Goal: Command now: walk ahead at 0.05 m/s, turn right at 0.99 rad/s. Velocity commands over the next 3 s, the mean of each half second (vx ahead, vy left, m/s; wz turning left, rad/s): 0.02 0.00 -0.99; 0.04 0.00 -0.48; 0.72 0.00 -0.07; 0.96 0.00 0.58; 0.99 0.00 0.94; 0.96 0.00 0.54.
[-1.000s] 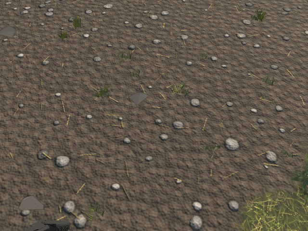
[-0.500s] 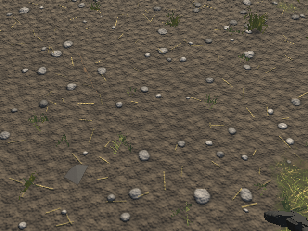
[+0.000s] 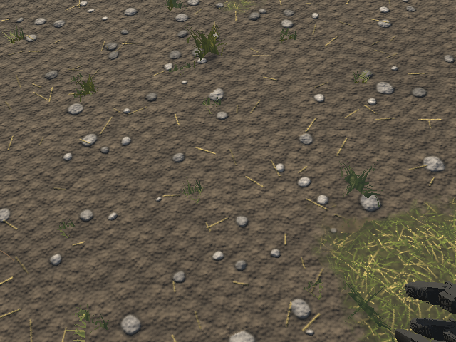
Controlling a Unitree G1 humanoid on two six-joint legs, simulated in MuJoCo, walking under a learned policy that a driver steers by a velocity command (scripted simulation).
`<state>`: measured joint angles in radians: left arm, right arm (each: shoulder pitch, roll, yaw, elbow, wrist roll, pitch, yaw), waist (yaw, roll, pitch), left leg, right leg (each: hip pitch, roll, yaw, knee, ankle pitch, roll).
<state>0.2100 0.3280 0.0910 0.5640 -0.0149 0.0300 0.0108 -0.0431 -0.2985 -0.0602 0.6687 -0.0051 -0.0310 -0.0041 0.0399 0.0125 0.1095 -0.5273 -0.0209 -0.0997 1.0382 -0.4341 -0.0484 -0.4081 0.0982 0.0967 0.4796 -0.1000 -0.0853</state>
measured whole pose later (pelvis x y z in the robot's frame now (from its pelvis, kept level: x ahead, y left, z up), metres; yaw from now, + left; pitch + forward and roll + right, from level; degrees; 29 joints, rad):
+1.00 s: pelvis +0.03 +0.01 +0.01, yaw -43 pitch +2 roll +1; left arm 0.16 0.25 0.03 0.66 -0.01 0.00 0.01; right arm 0.17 -0.29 -0.06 0.74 0.02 0.02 0.00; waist 0.00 0.03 -0.01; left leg -0.40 0.04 0.02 0.79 -0.38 -0.04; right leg -0.26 0.03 0.03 0.47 -0.26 -0.06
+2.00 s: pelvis +0.52 -0.43 -0.03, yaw -26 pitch -1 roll -2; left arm 0.47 0.22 0.02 0.94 0.03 -0.07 0.04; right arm 0.07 -0.28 -0.02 0.74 -0.01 -0.02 0.07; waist 0.00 0.03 0.05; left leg -0.58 -0.04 0.19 0.69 -0.04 0.20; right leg 0.27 0.03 -0.33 0.46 -0.39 0.02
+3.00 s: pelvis +1.36 -0.57 -0.01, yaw +18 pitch +0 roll +0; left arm 0.37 0.23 0.01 0.85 0.00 -0.06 0.00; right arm 0.19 -0.27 -0.02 0.78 -0.05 -0.06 0.01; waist 0.06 0.00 0.07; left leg -0.33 -0.07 0.12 0.59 -0.24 0.13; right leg -0.36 -0.06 0.04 1.34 -0.32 -0.05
